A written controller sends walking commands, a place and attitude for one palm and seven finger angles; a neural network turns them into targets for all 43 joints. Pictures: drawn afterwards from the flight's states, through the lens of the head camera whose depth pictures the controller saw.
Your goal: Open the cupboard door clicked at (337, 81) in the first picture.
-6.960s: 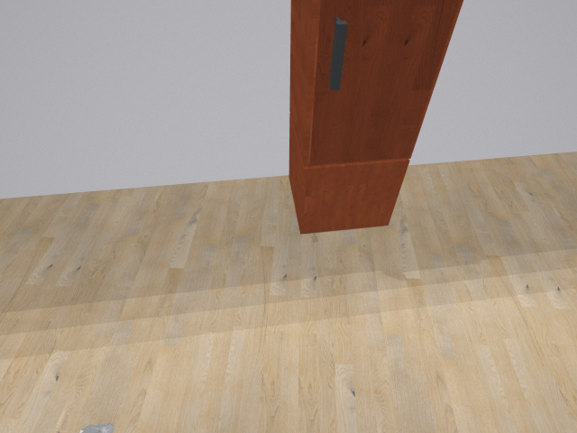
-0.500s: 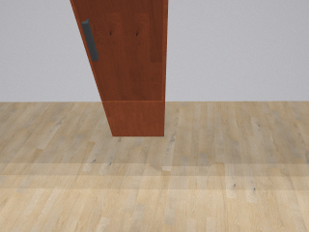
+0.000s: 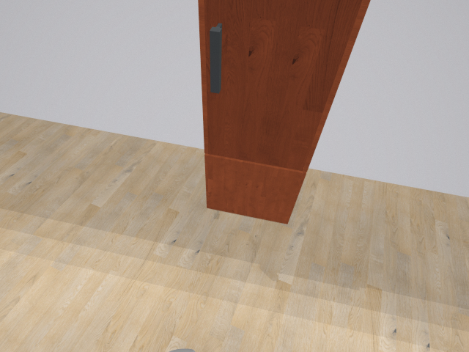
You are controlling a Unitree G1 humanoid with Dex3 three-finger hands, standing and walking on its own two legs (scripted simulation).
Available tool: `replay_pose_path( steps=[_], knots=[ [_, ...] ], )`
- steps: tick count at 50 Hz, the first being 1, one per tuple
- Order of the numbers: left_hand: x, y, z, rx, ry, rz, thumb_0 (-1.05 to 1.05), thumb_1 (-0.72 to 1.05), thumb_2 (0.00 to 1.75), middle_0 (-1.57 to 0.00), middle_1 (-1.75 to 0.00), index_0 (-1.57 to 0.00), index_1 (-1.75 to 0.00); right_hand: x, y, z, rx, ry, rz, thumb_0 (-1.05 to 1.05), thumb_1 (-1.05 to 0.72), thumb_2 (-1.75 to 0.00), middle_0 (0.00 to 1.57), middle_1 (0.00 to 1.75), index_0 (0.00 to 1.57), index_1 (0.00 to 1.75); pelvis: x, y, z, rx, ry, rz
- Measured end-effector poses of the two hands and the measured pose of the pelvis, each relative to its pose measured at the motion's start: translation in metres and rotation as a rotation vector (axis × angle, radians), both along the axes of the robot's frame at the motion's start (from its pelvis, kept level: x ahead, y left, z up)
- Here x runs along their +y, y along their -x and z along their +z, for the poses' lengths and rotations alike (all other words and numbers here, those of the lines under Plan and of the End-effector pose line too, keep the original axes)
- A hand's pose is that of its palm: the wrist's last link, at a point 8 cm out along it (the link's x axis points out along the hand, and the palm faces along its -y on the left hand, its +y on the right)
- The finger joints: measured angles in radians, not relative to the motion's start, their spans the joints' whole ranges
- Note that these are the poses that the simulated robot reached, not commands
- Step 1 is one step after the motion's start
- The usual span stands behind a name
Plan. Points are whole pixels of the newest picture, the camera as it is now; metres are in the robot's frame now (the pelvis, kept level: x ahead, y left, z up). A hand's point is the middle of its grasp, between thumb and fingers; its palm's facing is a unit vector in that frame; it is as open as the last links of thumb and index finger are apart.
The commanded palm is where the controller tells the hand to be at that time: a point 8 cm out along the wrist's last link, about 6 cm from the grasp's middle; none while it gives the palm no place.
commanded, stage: take the last steps up to it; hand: left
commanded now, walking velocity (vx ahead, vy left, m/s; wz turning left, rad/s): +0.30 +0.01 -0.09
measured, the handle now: (217, 59) +0.82 +0.15 +0.08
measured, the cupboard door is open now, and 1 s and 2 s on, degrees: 0 0 0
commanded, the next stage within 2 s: come to a stop and stand still in 0.48 s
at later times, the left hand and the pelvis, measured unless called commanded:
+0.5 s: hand (165, 263) +0.31 +0.19 -0.14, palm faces -0.10 -0.98 -0.18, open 7.4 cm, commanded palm none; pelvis +0.17 +0.03 +0.01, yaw -3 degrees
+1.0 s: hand (146, 265) +0.31 +0.24 -0.17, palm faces +0.00 -0.98 -0.21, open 7.3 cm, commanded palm none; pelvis +0.25 +0.05 +0.01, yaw -4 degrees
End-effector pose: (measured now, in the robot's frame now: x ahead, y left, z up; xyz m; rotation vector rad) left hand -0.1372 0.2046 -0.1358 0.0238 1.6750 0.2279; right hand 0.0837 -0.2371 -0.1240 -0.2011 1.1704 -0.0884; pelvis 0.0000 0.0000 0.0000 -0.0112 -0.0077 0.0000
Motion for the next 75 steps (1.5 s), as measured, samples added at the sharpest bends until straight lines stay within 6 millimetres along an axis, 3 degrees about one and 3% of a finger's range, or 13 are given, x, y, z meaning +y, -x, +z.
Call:
replay_pose_path(
  steps=[4,8,13,20,28,33,43,47,52,56,60,68,75],
  knots=[
    [0.033,-0.055,-0.003,-0.033,0.0,-0.06,0.01,0.91,0.89,-0.2,-0.3,-0.2,-0.3,0.032,-0.02,0.008,-0.064,-0.01,-0.056,0.0,-0.91,-0.9,0.2,0.3,0.2,0.3,0.019,-0.021,0.006,-0.017,0.002,-0.035],
    [0.059,-0.148,0.002,-0.208,-0.024,-0.125,0.01,0.91,0.89,-0.19,-0.3,-0.2,-0.3,0.037,-0.025,0.02,-0.08,0.022,-0.124,-0.03,-0.95,-0.89,0.2,0.3,0.21,0.3,0.033,-0.044,0.017,-0.018,-0.008,-0.04],
    [0.073,-0.261,0.016,-0.435,-0.049,-0.165,0.01,0.91,0.89,-0.19,-0.3,-0.2,-0.3,0.048,-0.007,0.015,0.044,0.013,-0.15,-0.02,-0.94,-0.9,0.2,0.3,0.2,0.3,0.043,-0.075,0.023,-0.019,-0.021,-0.033],
    [0.062,-0.378,0.029,-0.573,-0.044,-0.239,0.0,0.91,0.9,-0.19,-0.3,-0.2,-0.3,0.07,0.024,0.002,0.245,-0.042,-0.235,0.0,-0.92,-0.9,0.2,0.3,0.2,0.3,0.042,-0.125,0.02,-0.024,-0.03,-0.039],
    [0.019,-0.467,0.014,-0.576,-0.016,-0.333,0.0,0.91,0.9,-0.19,-0.3,-0.2,-0.3,0.077,0.032,-0.009,0.46,-0.109,-0.33,0.0,-0.91,-0.9,0.2,0.3,0.2,0.3,0.016,-0.194,0.003,-0.017,-0.021,-0.063],
    [0.008,-0.463,0.007,-0.517,-0.016,-0.276,0.0,0.91,0.89,-0.19,-0.3,-0.2,-0.3,0.057,-0.019,-0.012,0.454,-0.093,-0.306,0.01,-0.9,-0.9,0.2,0.3,0.2,0.3,0.007,-0.221,0.004,-0.018,0.004,-0.058],
    [0.054,-0.45,0.005,-0.383,-0.083,-0.211,-0.01,0.93,0.89,-0.2,-0.3,-0.2,-0.3,0.031,-0.177,-0.01,0.163,0.003,-0.194,0.01,-0.93,-0.9,0.2,0.3,0.2,0.3,0.026,-0.247,0.008,-0.008,0.012,-0.056],
    [0.074,-0.446,-0.009,-0.359,-0.068,-0.183,0.0,0.92,0.89,-0.2,-0.3,-0.2,-0.3,0.034,-0.212,-0.001,0.068,0.051,-0.162,0.01,-0.93,-0.9,0.2,0.3,0.2,0.3,0.042,-0.251,0.002,-0.018,0.008,-0.063],
    [0.087,-0.437,-0.002,-0.329,-0.064,-0.182,0.0,0.91,0.89,-0.19,-0.3,-0.2,-0.3,0.045,-0.233,0.016,0.01,0.066,-0.126,0.01,-0.92,-0.9,0.2,0.3,0.2,0.3,0.049,-0.25,0.013,-0.004,0.019,-0.07],
    [0.09,-0.424,0.004,-0.306,-0.062,-0.192,0.0,0.91,0.89,-0.19,-0.3,-0.2,-0.3,0.052,-0.238,0.025,-0.024,0.053,-0.129,0.01,-0.91,-0.9,0.2,0.3,0.2,0.3,0.048,-0.246,0.02,0.011,0.019,-0.084],
    [0.087,-0.413,0.009,-0.283,-0.062,-0.212,0.0,0.91,0.89,-0.19,-0.3,-0.2,-0.3,0.05,-0.225,0.025,-0.032,0.032,-0.154,0.0,-0.91,-0.9,0.2,0.3,0.21,0.3,0.042,-0.238,0.023,0.012,0.023,-0.097],
    [0.05,-0.404,0.015,-0.343,-0.083,-0.258,0.0,0.91,0.89,-0.19,-0.3,-0.2,-0.3,0.014,-0.153,0.001,0.068,-0.012,-0.225,0.0,-0.91,-0.9,0.2,0.3,0.21,0.3,0.013,-0.21,0.015,-0.001,-0.011,-0.092],
    [0.007,-0.373,0.022,-0.335,-0.071,-0.246,0.0,0.91,0.89,-0.19,-0.3,-0.2,-0.3,-0.007,-0.089,-0.01,0.21,-0.046,-0.254,0.0,-0.91,-0.9,0.2,0.3,0.2,0.3,-0.011,-0.2,0.02,-0.016,-0.025,-0.095]
  ],
)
